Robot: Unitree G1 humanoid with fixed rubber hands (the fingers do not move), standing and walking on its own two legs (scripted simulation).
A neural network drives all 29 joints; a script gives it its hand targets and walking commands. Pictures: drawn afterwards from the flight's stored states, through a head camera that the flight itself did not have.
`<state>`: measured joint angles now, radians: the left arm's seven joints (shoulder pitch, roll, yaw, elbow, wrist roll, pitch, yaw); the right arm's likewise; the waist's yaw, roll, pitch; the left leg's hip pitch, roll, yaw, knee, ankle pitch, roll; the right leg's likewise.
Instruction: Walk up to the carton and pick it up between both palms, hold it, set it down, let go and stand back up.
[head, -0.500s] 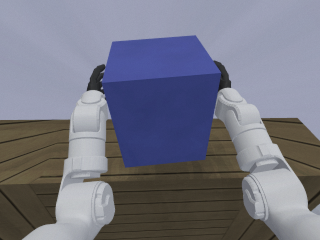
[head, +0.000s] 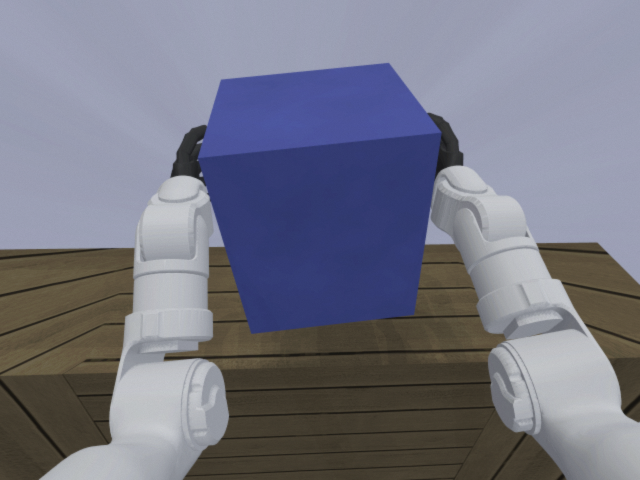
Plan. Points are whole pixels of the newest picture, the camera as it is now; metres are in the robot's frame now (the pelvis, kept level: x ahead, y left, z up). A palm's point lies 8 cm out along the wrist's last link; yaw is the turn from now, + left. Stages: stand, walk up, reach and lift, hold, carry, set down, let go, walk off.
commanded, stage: hold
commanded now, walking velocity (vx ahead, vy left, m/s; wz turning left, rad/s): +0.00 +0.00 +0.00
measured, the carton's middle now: (319, 199) +0.39 +0.00 +0.22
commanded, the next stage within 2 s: none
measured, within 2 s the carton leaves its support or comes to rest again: neither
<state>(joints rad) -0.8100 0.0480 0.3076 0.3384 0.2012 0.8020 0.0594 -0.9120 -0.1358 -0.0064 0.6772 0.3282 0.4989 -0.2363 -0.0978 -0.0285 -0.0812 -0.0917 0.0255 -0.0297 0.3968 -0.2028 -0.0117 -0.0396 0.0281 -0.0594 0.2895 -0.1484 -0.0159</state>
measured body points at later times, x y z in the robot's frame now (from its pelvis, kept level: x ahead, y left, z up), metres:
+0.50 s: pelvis +0.00 +0.00 +0.00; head -0.09 +0.02 +0.44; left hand +0.38 +0.15 +0.26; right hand +0.38 -0.15 +0.28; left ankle +0.02 +0.12 -0.75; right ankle +0.01 -0.11 -0.75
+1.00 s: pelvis +0.00 -0.01 +0.00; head -0.09 +0.01 +0.44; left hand +0.39 +0.16 +0.27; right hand +0.39 -0.15 +0.28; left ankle +0.02 +0.12 -0.75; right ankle +0.01 -0.11 -0.75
